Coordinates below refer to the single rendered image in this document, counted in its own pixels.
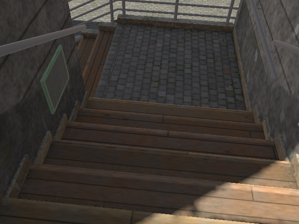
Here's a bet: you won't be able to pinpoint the stairs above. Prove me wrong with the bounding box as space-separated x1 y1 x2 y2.
77 30 115 97
0 97 299 224

